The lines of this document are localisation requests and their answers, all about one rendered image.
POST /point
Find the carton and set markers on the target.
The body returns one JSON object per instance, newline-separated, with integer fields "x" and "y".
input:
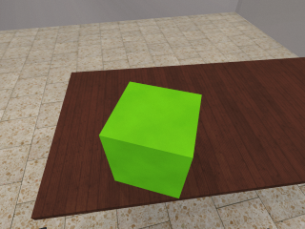
{"x": 150, "y": 136}

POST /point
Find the table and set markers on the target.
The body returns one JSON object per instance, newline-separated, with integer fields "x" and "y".
{"x": 250, "y": 134}

